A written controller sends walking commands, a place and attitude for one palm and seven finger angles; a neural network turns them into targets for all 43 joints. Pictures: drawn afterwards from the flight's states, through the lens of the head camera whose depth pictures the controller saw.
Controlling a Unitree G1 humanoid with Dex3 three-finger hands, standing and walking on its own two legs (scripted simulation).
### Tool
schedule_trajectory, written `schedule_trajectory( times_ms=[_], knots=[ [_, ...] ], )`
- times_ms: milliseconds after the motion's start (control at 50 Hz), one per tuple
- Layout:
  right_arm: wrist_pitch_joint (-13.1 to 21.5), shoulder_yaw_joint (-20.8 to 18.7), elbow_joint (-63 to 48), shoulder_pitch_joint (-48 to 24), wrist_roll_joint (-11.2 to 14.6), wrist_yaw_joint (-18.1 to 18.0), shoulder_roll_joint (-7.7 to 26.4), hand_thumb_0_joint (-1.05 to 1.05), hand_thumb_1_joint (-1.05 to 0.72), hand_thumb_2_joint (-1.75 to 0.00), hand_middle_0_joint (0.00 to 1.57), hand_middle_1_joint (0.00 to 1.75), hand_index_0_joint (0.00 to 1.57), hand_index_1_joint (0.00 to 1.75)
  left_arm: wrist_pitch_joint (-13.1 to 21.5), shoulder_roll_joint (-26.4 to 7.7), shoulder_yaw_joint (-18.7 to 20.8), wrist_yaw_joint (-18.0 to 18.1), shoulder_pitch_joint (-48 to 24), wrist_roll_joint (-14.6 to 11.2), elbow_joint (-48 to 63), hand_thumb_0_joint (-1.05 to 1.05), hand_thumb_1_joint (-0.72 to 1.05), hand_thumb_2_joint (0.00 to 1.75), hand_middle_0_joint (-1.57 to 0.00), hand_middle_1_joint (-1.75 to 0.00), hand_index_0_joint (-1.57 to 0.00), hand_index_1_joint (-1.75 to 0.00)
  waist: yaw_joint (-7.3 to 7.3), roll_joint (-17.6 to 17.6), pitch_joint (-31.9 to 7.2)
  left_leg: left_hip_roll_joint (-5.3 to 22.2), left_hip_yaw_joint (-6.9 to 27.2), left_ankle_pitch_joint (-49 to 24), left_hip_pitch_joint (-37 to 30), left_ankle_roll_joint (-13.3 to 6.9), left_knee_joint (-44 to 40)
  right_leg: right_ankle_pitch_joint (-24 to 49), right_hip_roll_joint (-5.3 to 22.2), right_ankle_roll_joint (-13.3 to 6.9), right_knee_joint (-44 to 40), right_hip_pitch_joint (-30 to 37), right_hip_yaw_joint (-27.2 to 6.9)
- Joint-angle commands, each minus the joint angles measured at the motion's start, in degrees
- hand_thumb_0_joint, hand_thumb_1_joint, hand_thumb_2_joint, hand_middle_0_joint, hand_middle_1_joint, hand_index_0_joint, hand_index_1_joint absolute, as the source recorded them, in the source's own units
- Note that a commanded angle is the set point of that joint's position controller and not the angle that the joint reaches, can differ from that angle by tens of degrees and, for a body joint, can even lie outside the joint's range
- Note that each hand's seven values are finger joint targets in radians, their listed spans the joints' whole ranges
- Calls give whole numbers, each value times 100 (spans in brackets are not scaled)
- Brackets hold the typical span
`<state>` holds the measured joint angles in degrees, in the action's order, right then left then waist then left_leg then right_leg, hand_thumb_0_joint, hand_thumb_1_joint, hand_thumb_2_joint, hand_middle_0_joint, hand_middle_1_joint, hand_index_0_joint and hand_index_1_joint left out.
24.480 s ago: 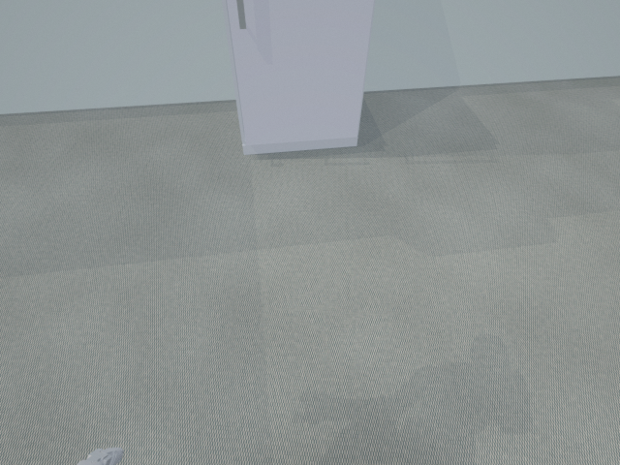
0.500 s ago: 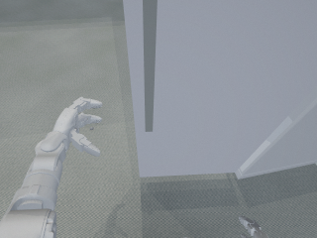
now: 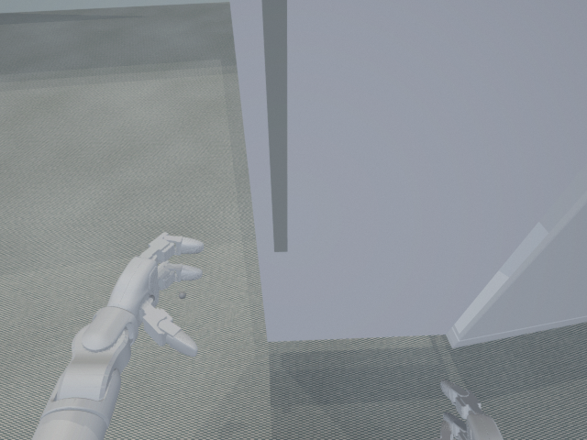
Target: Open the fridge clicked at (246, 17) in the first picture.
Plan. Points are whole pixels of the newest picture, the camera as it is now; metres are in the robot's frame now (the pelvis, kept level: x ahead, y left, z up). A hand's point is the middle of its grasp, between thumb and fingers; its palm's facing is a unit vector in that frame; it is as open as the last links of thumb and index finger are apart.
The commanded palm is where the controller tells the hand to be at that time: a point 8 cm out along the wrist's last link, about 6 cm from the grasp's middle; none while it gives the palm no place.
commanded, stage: slip the hand off the handle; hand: left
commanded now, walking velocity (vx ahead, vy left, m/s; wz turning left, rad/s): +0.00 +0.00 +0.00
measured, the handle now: (278, 150) +0.49 +0.05 +0.15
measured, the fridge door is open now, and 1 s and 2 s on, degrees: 82 82 82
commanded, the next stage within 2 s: draw the hand back to the body in 0.26 s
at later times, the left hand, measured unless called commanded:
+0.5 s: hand (171, 288) +0.29 +0.17 +0.07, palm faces +0.08 -1.00 +0.05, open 14.7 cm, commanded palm +0.25 +0.23 +0.07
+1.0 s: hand (116, 307) +0.24 +0.21 +0.11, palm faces +0.21 -0.95 -0.24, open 14.1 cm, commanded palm +0.20 +0.26 +0.13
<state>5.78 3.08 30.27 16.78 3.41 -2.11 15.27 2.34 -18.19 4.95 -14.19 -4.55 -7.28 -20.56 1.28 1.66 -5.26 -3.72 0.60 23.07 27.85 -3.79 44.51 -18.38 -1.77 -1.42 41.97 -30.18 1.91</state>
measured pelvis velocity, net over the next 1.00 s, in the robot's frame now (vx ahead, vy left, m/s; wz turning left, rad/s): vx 0.01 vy -0.02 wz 0.02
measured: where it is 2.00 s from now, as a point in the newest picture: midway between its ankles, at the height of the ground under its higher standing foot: outside the picture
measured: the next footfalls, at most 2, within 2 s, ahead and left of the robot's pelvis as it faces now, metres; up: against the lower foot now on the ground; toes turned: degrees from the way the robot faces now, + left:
none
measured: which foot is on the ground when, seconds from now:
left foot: down 0.00-1.00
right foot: down 0.00-1.00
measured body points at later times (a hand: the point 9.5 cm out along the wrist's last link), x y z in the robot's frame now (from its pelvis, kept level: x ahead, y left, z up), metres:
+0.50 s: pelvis +0.00 -0.02 +0.00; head +0.02 -0.02 +0.44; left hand +0.28 +0.23 +0.07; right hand +0.17 -0.26 -0.08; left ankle -0.01 +0.07 -0.71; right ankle +0.03 -0.11 -0.71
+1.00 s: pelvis +0.01 -0.02 +0.01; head +0.00 -0.03 +0.46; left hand +0.23 +0.26 +0.13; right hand +0.20 -0.24 -0.06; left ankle -0.01 +0.07 -0.71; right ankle +0.03 -0.11 -0.71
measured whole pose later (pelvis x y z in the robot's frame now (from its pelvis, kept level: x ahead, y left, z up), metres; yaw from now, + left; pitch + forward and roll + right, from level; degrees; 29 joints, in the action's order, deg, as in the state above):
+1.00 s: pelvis +0.01 -0.02 +0.01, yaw +1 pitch +2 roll -1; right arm 9.5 3.6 33.5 12.8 1.6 -6.0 14.2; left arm 1.8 -19.1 11.8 -3.0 15.9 -9.4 7.5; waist -2.4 2.4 -4.0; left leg -2.9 2.2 21.6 18.5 -2.3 38.4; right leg -17.6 -2.6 -2.9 36.4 -20.8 3.1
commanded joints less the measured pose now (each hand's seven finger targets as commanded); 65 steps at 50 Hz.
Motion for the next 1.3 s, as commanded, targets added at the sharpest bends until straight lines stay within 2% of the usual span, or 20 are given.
schedule_trajectory(
  times_ms=[0, 100, 200, 360, 380, 400, 420, 460, 500, 520, 620, 660, 740, 860, 880, 920, 1000, 1060, 1100, 1280],
  knots=[
    [395, -336, -884, -336, -17, -72, 771, 0, -90, -90, 20, 30, 20, 30, 268, -947, 489, -9, -996, -129, 1480, 0, -55, 20, -25, -115, -25, -115, -26, -181, -1010, 327, 410, -1183, -208, 225, -796, 735, 93, -105, -468, 801, -57],
    [481, -326, -1006, -410, -39, -87, 713, 0, -90, -90, 20, 30, 20, 30, 233, -965, 569, -44, -243, -167, 2089, 0, -55, 20, -25, -115, -25, -115, -92, -39, -1158, 265, 272, -1429, -158, 174, -659, 1106, 122, -84, -444, 1071, -155],
    [550, -292, -899, -416, -31, -215, 718, 0, -90, -90, 20, 30, 20, 30, 259, -1011, 523, -30, -872, -180, 2176, 0, -55, 20, -25, -115, -25, -115, 107, -50, -833, 240, 261, -952, -20, 135, -569, 651, 124, -26, -576, 809, -242],
    [701, -265, -817, -400, -8, -286, 715, 0, -90, -90, 20, 30, 20, 30, 233, -968, 451, -233, -746, -251, 1801, 0, -55, 20, -25, -115, -25, -115, 7, 12, -1045, 213, 270, -1126, -44, 138, -560, 870, 180, -16, -548, 1003, -260],
    [817, -288, -854, -563, -68, -337, 493, 0, -90, -90, 20, 30, 20, 30, 888, -322, 1432, 122, -962, -1433, 2598, 0, -55, 20, -25, -115, -25, -115, -310, -453, -1152, 131, 326, -1140, 105, 290, -441, 729, 115, -37, -516, 1057, -138],
    [900, -232, -739, -630, -118, -314, 553, 0, -90, -90, 20, 30, 20, 30, 1144, -355, 1233, 226, -444, -1334, 2206, 0, -55, 20, -25, -115, -25, -115, -377, -530, -1166, 171, 275, -1044, 211, 293, -410, 664, 120, -32, -466, 1129, -254],
    [933, -274, -688, -598, -125, -282, 520, 0, -90, -90, 20, 30, 20, 30, 1424, -358, 1448, 393, -427, -1440, 2293, 0, -55, 20, -25, -115, -25, -115, -406, -264, -1183, 155, 274, -1058, 310, 336, -400, 696, 160, -46, -365, 1083, -267],
    [904, -321, -603, -506, -186, -142, 527, 0, -90, -90, 20, 30, 20, 30, 1699, -167, 1119, 649, 261, -1028, 2081, 0, -55, 20, -25, -115, -25, -115, -421, 107, -1067, 174, 189, -1204, 342, 338, -346, 942, 158, -69, -118, 879, -208],
    [744, -388, -652, -366, -194, -44, 649, 0, -90, -90, 20, 30, 20, 30, 1495, -537, 1077, 637, 810, -548, 1964, 0, -55, 20, -25, -115, -25, -115, -401, -102, -1107, 206, 163, -1340, 502, 256, -336, 1151, 161, -51, -59, 959, -239],
    [678, -397, -766, -448, -149, -47, 657, 0, -90, -90, 20, 30, 20, 30, 1365, -530, 894, 530, 644, -473, 2293, 0, -55, 20, -25, -115, -25, -115, -333, 69, -1192, 208, 125, -1318, 463, 232, -372, 1172, 193, -35, -107, 1021, -299],
    [740, -312, -866, -663, -71, -304, 554, 0, -90, -90, 20, 30, 20, 30, 1085, -735, 1221, 350, 156, -998, 3633, 0, -55, 20, -25, -115, -25, -115, -301, 33, -1399, 217, 199, -1194, 136, 177, -510, 1001, 180, 3, -491, 1464, -455],
    [821, -274, -772, -619, -71, -354, 509, 0, -90, -90, 20, 30, 20, 30, 1129, -641, 1318, 402, 478, -1122, 3587, 0, -55, 20, -25, -115, -25, -115, -317, -121, -1158, 230, 244, -1227, 77, 216, -614, 1039, 155, 2, -551, 1472, -372],
    [892, -261, -681, -612, -56, -375, 556, 0, -90, -90, 20, 30, 20, 30, 979, -515, 1146, 304, 811, -1107, 3411, 0, -55, 20, -25, -115, -25, -115, -264, -133, -732, 239, 258, -1135, -17, 215, -745, 908, 152, 13, -702, 1302, -303],
    [952, -230, -734, -693, -27, -434, 575, 0, -90, -90, 20, 30, 20, 30, 419, -711, 1330, 66, 1003, -1204, 3802, 0, -37, 29, -24, -104, -24, -104, -389, -53, -732, 242, 297, -1237, -339, 216, -966, 915, 161, -5, -898, 1535, -236],
    [834, -280, -556, -880, -167, -452, 557, 0, -90, -90, 20, 30, 20, 30, 452, -1706, 1623, 844, 714, -323, 4169, 0, -33, 31, -24, -102, -24, -102, -479, -52, -645, 249, 301, -1217, -397, 142, -1081, 899, 375, 2, -1204, 1742, -556],
    [701, -216, -512, -959, -219, -446, 421, 0, -90, -90, 20, 30, 20, 30, 320, -1109, 1267, 1363, 1260, -128, 4097, 0, -26, 34, -24, -98, -24, -98, -428, -134, -332, 267, 252, -1093, -476, 137, -1254, 643, 444, 43, -1392, 1858, -563],
    [516, -187, -487, -1041, -229, -443, 430, 0, -90, -90, 20, 30, 20, 30, 244, -1124, 1244, 1734, 1571, 66, 4482, 0, -12, 41, -24, -89, -24, -89, -438, -29, -342, 319, 270, -1475, -1050, 129, -1605, 961, 333, 8, -1546, 2150, -330],
    [469, -157, -449, -1108, -248, -441, 406, 0, -90, -90, 20, 30, 20, 30, 233, -1054, 1184, 1871, 1504, 170, 4683, 0, -1, 46, -23, -83, -23, -83, -421, 364, -177, 336, 324, -1576, -1379, 176, -1881, 989, 303, -27, -1664, 2208, -233],
    [439, -167, -397, -1161, -245, -448, 425, 0, -90, -90, 20, 30, 20, 30, 224, -1149, 1304, 1932, 1524, 206, 4627, 0, 7, 50, -23, -79, -23, -79, -430, 54, -1, 350, 333, -1553, -1429, 169, -1997, 915, 266, -17, -1805, 2234, -209],
    [379, -183, -301, -1224, -308, -356, 375, 0, -90, -90, 20, 30, 20, 30, 266, -1207, 1630, 1983, 1916, 255, 5003, 0, 39, 65, -22, -60, -22, -60, -522, 155, -15, 394, 377, -2351, -1878, 291, -2327, 1545, 247, -42, -1939, 2711, -116]
  ],
)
